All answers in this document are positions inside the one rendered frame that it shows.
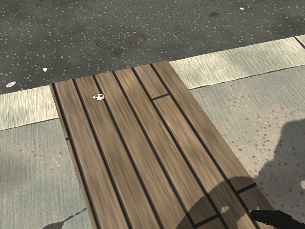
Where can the right robot hand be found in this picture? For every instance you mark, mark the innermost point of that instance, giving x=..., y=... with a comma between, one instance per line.
x=277, y=219

